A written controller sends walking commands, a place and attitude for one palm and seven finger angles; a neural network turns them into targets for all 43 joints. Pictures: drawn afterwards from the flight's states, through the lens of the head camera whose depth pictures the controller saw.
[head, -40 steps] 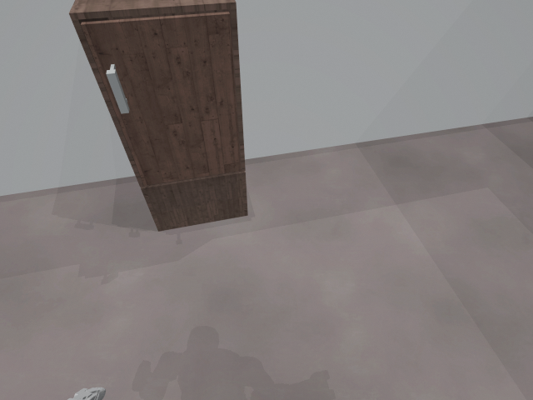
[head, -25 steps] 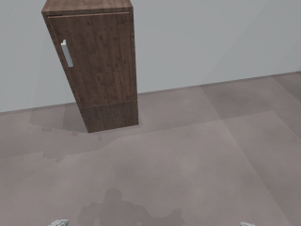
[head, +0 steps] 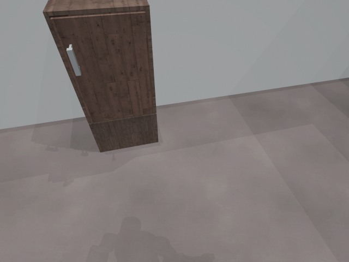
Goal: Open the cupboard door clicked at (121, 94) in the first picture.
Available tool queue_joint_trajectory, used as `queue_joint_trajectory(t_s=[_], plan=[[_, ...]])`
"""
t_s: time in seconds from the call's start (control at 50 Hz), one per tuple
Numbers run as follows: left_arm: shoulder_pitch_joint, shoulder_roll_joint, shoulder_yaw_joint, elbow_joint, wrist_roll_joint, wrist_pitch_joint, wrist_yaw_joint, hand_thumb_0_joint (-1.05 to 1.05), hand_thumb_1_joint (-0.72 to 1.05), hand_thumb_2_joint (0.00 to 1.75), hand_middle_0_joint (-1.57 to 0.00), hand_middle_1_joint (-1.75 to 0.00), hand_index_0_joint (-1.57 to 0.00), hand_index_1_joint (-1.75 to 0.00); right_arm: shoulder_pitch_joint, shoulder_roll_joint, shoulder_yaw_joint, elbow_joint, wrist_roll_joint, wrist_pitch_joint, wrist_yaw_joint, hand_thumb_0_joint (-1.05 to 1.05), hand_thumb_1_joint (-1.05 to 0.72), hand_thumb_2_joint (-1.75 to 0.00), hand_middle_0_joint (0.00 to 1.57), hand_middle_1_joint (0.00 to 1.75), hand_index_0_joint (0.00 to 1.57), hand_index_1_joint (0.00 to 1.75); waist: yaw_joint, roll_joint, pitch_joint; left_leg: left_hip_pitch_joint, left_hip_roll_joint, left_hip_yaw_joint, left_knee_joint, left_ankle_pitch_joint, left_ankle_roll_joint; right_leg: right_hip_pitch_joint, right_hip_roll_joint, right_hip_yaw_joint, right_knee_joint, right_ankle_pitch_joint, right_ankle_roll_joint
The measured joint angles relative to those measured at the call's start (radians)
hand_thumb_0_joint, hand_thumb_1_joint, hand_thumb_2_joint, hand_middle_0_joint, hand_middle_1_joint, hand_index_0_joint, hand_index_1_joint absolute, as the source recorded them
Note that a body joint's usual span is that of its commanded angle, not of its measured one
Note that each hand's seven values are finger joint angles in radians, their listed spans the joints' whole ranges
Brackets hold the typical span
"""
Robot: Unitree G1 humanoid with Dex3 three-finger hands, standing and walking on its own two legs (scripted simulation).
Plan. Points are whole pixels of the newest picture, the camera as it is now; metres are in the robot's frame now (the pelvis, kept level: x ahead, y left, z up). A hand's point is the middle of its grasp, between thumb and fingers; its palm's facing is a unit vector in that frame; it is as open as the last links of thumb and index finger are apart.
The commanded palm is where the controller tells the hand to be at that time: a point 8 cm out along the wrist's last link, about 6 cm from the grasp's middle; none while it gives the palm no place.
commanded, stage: stand and wait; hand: left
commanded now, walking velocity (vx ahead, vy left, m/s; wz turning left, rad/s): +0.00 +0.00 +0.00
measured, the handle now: (74, 60) +0.91 +0.52 -0.02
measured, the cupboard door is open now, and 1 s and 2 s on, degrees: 0 0 0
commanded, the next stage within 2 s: look at it before walking up in 0.02 s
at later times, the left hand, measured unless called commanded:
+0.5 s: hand out of the picture +0.07 +0.25 -0.16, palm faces -0.02 -0.95 -0.32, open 7.4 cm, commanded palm none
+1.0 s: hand out of the picture +0.06 +0.24 -0.16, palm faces +0.04 -0.95 -0.31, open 7.4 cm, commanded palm none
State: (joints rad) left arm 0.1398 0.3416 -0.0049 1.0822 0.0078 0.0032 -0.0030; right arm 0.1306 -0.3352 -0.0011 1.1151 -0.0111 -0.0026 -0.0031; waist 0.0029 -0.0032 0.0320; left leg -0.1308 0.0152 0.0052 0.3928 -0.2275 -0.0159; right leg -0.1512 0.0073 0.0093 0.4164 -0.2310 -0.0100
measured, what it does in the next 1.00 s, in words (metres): stands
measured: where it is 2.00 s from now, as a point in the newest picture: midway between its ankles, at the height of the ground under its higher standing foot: outside the picture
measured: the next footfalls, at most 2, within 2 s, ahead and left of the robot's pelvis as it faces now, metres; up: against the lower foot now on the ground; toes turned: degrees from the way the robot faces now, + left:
right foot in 1.42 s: -0.01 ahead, -0.11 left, +0.00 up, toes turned +10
left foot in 1.86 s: -0.01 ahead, +0.17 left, +0.00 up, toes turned +25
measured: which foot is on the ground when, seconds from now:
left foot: down 0.00-1.00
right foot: down 0.00-1.00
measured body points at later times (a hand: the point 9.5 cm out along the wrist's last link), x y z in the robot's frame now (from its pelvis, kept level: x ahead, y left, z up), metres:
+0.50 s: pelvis -0.01 +0.00 +0.00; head +0.00 +0.01 +0.45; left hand +0.07 +0.30 -0.13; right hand +0.07 -0.29 -0.13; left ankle -0.01 +0.13 -0.74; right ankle +0.00 -0.11 -0.74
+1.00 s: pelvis -0.01 +0.01 -0.01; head +0.00 +0.01 +0.44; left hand +0.05 +0.29 -0.14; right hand +0.07 -0.27 -0.15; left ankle -0.01 +0.13 -0.74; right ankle +0.00 -0.11 -0.74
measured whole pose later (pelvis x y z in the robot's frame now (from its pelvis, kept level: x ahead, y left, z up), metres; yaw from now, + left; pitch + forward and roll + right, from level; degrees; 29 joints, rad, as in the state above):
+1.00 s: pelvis -0.01 +0.01 -0.01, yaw +3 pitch -1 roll +0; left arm 0.14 0.30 0.00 1.04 0.01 0.03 0.02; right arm 0.14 -0.29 -0.01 1.08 -0.01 0.03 0.00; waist 0.00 0.00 0.03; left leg -0.22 -0.01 -0.04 0.48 -0.24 -0.01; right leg -0.21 -0.02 -0.03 0.48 -0.26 0.01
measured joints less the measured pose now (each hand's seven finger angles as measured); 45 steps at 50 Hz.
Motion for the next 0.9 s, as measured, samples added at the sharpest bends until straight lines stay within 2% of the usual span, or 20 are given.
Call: queue_joint_trajectory(t_s=[0.76,0.9], plan=[[0.005,0.001,-0.001,0.012,0.003,-0.004,-0.002,0.01,0.90,0.90,-0.20,-0.30,-0.20,-0.30,-0.013,0.001,0.001,0.005,0.002,-0.007,0.003,0.01,-0.90,-0.89,0.20,0.30,0.20,0.30,0.004,-0.005,-0.001,0.007,-0.006,0.005,-0.029,0.022,0.008,0.009,-0.006,0.005,-0.036,0.027,0.009],[-0.007,-0.008,0.005,-0.010,0.002,0.007,0.009,0.01,0.90,0.90,-0.20,-0.30,-0.20,-0.30,-0.007,0.007,-0.002,-0.013,0.001,0.006,0.002,0.01,-0.91,-0.89,0.20,0.30,0.20,0.30,-0.004,-0.004,0.001,-0.026,-0.017,-0.017,0.009,0.013,0.009,-0.014,-0.018,-0.017,0.001,0.008,0.013]])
